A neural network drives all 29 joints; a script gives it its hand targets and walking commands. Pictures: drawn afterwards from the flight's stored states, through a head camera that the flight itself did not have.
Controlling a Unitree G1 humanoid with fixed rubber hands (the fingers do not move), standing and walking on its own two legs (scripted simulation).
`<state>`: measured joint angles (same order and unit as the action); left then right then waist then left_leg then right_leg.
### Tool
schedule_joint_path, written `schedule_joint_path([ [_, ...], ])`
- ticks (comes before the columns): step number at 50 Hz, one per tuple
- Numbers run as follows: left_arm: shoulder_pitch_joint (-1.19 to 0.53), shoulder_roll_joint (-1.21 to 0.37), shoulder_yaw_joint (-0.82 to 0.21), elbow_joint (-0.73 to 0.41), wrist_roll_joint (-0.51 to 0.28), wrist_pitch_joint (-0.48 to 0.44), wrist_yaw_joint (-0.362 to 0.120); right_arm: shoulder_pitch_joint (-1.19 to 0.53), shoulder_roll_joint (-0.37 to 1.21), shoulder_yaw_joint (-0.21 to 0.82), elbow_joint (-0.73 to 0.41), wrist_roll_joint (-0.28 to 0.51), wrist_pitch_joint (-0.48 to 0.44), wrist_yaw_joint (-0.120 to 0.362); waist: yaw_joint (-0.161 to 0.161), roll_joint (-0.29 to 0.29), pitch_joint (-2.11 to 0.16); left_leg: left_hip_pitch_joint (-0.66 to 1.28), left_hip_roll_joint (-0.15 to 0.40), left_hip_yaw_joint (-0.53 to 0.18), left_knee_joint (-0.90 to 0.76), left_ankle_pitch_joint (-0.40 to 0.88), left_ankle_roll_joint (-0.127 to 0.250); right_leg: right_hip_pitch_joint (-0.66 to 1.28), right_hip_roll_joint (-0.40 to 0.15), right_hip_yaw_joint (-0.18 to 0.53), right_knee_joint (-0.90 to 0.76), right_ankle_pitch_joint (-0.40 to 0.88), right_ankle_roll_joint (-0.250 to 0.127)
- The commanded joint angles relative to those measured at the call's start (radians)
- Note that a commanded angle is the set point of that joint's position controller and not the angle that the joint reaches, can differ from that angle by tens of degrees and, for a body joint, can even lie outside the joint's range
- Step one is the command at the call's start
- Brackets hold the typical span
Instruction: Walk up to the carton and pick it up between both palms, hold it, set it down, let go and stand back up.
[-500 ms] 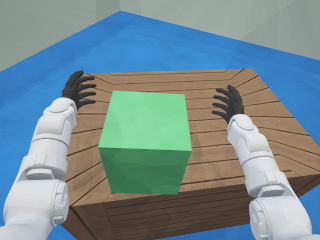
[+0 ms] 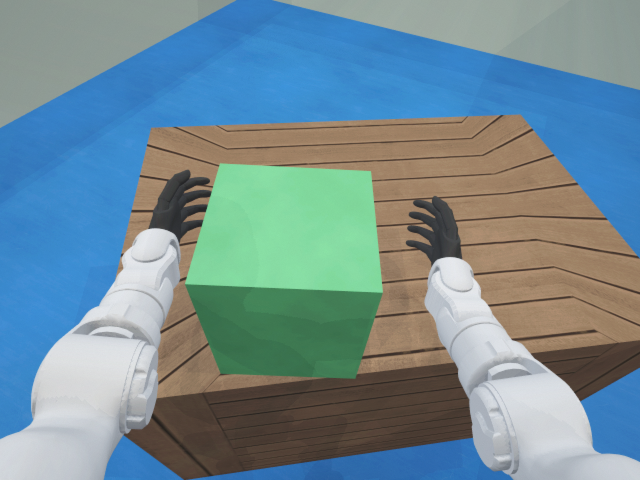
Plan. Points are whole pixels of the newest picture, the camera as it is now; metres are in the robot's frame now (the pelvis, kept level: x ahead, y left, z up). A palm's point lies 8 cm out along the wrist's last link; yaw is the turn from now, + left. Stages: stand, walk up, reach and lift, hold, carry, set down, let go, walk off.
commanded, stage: reach and lift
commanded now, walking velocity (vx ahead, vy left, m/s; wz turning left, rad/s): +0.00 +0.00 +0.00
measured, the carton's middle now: (291, 277) +0.40 +0.02 +0.00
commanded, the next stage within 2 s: none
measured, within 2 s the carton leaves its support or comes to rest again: neither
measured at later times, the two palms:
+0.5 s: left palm (185, 235) +0.43 +0.16 +0.07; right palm (413, 256) +0.38 -0.15 +0.06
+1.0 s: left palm (179, 249) +0.41 +0.16 +0.07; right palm (405, 267) +0.36 -0.14 +0.06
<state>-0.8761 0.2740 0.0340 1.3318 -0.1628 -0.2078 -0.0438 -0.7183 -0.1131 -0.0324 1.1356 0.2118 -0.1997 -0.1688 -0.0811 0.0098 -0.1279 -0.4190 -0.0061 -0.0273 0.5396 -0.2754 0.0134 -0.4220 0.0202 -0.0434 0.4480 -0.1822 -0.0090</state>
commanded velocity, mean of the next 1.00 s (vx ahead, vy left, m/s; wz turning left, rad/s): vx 0.00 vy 0.00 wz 0.00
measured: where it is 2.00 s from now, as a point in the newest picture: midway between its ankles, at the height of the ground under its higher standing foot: outside the picture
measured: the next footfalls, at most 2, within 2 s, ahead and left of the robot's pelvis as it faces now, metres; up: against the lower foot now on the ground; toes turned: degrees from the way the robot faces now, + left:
none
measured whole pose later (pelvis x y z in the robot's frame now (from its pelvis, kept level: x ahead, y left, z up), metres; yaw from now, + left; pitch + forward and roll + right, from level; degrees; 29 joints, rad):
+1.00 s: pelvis +0.02 +0.01 +0.01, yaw +1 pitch +1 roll -2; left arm -0.69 0.01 0.39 0.99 0.33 -0.18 -0.03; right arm -0.56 0.15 -0.53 0.95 -0.34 -0.34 -0.13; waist -0.03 -0.03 0.02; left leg -0.16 -0.01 -0.03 0.38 -0.24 0.02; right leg -0.13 0.01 -0.04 0.24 -0.12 0.01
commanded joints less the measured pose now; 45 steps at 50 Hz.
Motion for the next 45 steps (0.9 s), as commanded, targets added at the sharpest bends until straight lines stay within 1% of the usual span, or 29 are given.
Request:
schedule_joint_path([
  [1,-0.355,0.127,0.01,-0.093,-0.013,-0.09,0.006,-0.369,-0.115,0.023,-0.093,0.035,-0.096,-0.003,-0.001,0.024,-0.426,0.094,0.004,0.015,0.007,0.392,-0.063,0.209,-0.003,0.004,0.033,0.306,0.016],
  [3,-0.361,0.126,0.009,-0.114,-0.012,-0.104,0.012,-0.363,-0.11,0.028,-0.112,0.042,-0.106,-0.003,0.003,0.042,-0.461,0.093,-0.001,0.019,0.007,0.376,-0.065,0.202,-0.005,0.008,0.038,0.292,0.015],
  [4,-0.369,0.128,0.012,-0.132,-0.017,-0.111,0.015,-0.376,-0.102,0.035,-0.142,0.045,-0.111,-0.004,0.011,0.038,-0.494,0.082,-0.005,0.026,0.012,0.377,-0.062,0.208,-0.008,0.013,0.044,0.301,0.018],
  [6,-0.394,0.12,0.003,-0.138,-0.023,-0.119,0.021,-0.392,-0.101,0.024,-0.138,0.039,-0.106,-0.002,-0.002,0.048,-0.518,0.062,-0.004,0.023,0.01,0.35,-0.06,0.194,-0.01,0.016,0.053,0.29,0.018],
  [8,-0.389,0.118,0.009,-0.12,-0.019,-0.12,0.023,-0.39,-0.094,0.036,-0.127,0.043,-0.099,0.001,0.009,0.044,-0.519,0.054,-0.004,0.026,0.01,0.334,-0.055,0.19,-0.014,0.022,0.054,0.278,0.017],
  [9,-0.388,0.111,0.005,-0.113,-0.02,-0.121,0.023,-0.392,-0.093,0.029,-0.116,0.04,-0.097,0.0,0.001,0.04,-0.504,0.037,-0.004,0.024,0.006,0.316,-0.053,0.186,-0.015,0.023,0.056,0.27,0.017],
  [10,-0.385,0.108,0.008,-0.112,-0.019,-0.124,0.024,-0.393,-0.085,0.034,-0.124,0.043,-0.098,0.0,0.011,0.047,-0.505,0.029,-0.004,0.024,0.007,0.316,-0.052,0.189,-0.019,0.027,0.059,0.27,0.016],
  [11,-0.378,0.089,-0.005,-0.11,-0.017,-0.124,0.025,-0.391,-0.081,0.029,-0.106,0.044,-0.098,0.0,0.001,0.054,-0.496,0.036,-0.002,0.021,0.005,0.317,-0.055,0.176,-0.016,0.024,0.056,0.269,0.013],
  [13,-0.394,0.072,-0.007,-0.071,-0.013,-0.123,0.021,-0.404,-0.063,0.027,-0.066,0.034,-0.09,0.002,0.0,0.049,-0.458,0.031,0.0,0.019,0.001,0.284,-0.052,0.144,-0.02,0.024,0.047,0.218,0.011],
  [15,-0.384,0.056,0.002,-0.078,0.001,-0.127,0.018,-0.392,-0.039,0.022,-0.06,0.024,-0.093,-0.006,-0.004,0.038,-0.46,0.023,-0.002,0.021,-0.004,0.28,-0.047,0.151,-0.024,0.03,0.042,0.221,0.014],
  [16,-0.369,0.037,0.005,-0.106,0.009,-0.133,0.022,-0.386,-0.025,0.02,-0.083,0.019,-0.102,-0.009,0.002,0.039,-0.486,0.03,-0.002,0.021,-0.003,0.294,-0.049,0.159,-0.022,0.029,0.041,0.231,0.013],
  [17,-0.389,0.04,0.016,-0.084,0.017,-0.131,0.021,-0.403,-0.02,0.002,-0.068,-0.001,-0.097,-0.011,-0.005,0.029,-0.464,0.016,-0.002,0.022,-0.007,0.273,-0.046,0.157,-0.024,0.029,0.038,0.218,0.014],
  [19,-0.375,0.002,0.028,-0.103,0.046,-0.133,0.02,-0.386,0.018,-0.017,-0.07,-0.027,-0.103,-0.018,-0.01,0.035,-0.457,0.039,-0.001,0.021,-0.008,0.304,-0.051,0.166,-0.021,0.025,0.031,0.242,0.013],
  [20,-0.381,-0.015,0.036,-0.102,0.059,-0.131,0.017,-0.394,0.042,-0.03,-0.078,-0.046,-0.101,-0.019,-0.008,0.034,-0.439,0.035,-0.002,0.024,-0.013,0.286,-0.048,0.164,-0.025,0.025,0.02,0.215,0.012],
  [21,-0.382,-0.037,0.035,-0.121,0.068,-0.131,0.014,-0.394,0.061,-0.05,-0.085,-0.071,-0.101,-0.02,-0.016,0.031,-0.437,0.043,0.0,0.022,-0.022,0.279,-0.047,0.164,-0.024,0.021,0.013,0.207,0.011],
  [22,-0.373,-0.042,0.053,-0.132,0.09,-0.127,0.016,-0.385,0.062,-0.069,-0.101,-0.097,-0.108,-0.023,-0.014,0.032,-0.446,0.061,0.0,0.026,-0.024,0.296,-0.05,0.178,-0.021,0.02,0.009,0.225,0.01],
  [24,-0.376,-0.068,0.084,-0.159,0.138,-0.111,0.015,-0.384,0.089,-0.123,-0.117,-0.155,-0.114,-0.03,-0.021,0.045,-0.439,0.072,-0.001,0.032,-0.031,0.307,-0.055,0.202,-0.019,0.016,-0.002,0.242,0.009],
  [25,-0.362,-0.083,0.1,-0.192,0.165,-0.102,0.018,-0.37,0.101,-0.146,-0.132,-0.183,-0.122,-0.033,-0.018,0.054,-0.455,0.086,-0.001,0.034,-0.034,0.328,-0.06,0.224,-0.015,0.012,-0.004,0.263,0.01],
  [28,-0.327,-0.117,0.155,-0.253,0.254,-0.048,0.022,-0.34,0.122,-0.217,-0.138,-0.264,-0.138,-0.043,-0.015,0.066,-0.438,0.149,0.005,0.046,-0.037,0.398,-0.081,0.281,0.002,-0.006,-0.02,0.319,0.012],
  [30,-0.304,-0.202,0.175,-0.3,0.303,-0.031,0.005,-0.316,0.224,-0.222,-0.163,-0.313,-0.143,-0.024,0.001,0.055,-0.413,0.19,0.003,0.055,-0.052,0.43,-0.077,0.316,0.004,-0.017,-0.046,0.321,0.016],
  [31,-0.328,-0.233,0.182,-0.282,0.324,-0.028,-0.007,-0.333,0.26,-0.247,-0.154,-0.357,-0.143,-0.008,-0.004,0.054,-0.379,0.178,0.003,0.058,-0.07,0.398,-0.075,0.321,0.0,-0.02,-0.055,0.295,0.018],
  [32,-0.307,-0.283,0.199,-0.279,0.361,-0.03,-0.02,-0.314,0.327,-0.245,-0.152,-0.397,-0.146,0.012,0.013,0.049,-0.348,0.184,0.001,0.065,-0.086,0.394,-0.071,0.353,-0.002,-0.023,-0.063,0.296,0.02],
  [34,-0.281,-0.447,0.2,-0.262,0.437,-0.036,-0.064,-0.299,0.515,-0.228,-0.168,-0.491,-0.157,0.065,0.025,0.039,-0.296,0.197,-0.006,0.078,-0.119,0.381,-0.066,0.425,-0.007,-0.03,-0.085,0.31,0.023],
  [36,-0.285,-0.636,0.171,-0.223,0.486,-0.044,-0.103,-0.34,0.672,-0.207,-0.186,-0.565,-0.17,0.127,0.036,0.064,-0.266,0.223,0.004,0.077,-0.142,0.403,-0.081,0.444,-0.001,-0.042,-0.105,0.292,0.009],
  [38,-0.281,-0.729,0.145,-0.212,0.508,-0.048,-0.11,-0.345,0.699,-0.204,-0.184,-0.6,-0.177,0.166,0.033,0.095,-0.264,0.265,0.018,0.074,-0.153,0.425,-0.105,0.428,0.012,-0.051,-0.13,0.234,-0.012],
  [39,-0.265,-0.736,0.149,-0.227,0.522,-0.043,-0.105,-0.329,0.688,-0.212,-0.18,-0.608,-0.177,0.174,0.034,0.1,-0.25,0.284,0.021,0.074,-0.156,0.44,-0.11,0.426,0.017,-0.052,-0.14,0.22,-0.017],
  [42,-0.231,-0.744,0.165,-0.277,0.542,-0.015,-0.111,-0.288,0.7,-0.21,-0.17,-0.631,-0.167,0.176,0.028,0.055,-0.165,0.293,0.02,0.081,-0.174,0.463,-0.106,0.472,0.02,-0.052,-0.158,0.229,-0.002],
  [43,-0.235,-0.753,0.156,-0.289,0.54,-0.008,-0.115,-0.298,0.708,-0.204,-0.183,-0.634,-0.169,0.174,0.027,0.039,-0.182,0.293,0.018,0.084,-0.176,0.467,-0.103,0.484,0.019,-0.052,-0.162,0.241,0.003],
  [45,-0.221,-0.783,0.139,-0.323,0.543,0.006,-0.117,-0.288,0.718,-0.194,-0.186,-0.631,-0.174,0.176,0.027,0.047,-0.18,0.311,0.016,0.088,-0.181,0.489,-0.11,0.496,0.021,-0.054,-0.171,0.259,0.001],
])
